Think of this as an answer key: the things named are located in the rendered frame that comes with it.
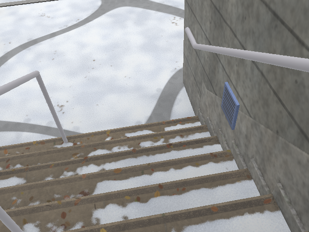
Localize stairs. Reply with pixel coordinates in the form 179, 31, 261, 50
0, 115, 308, 232

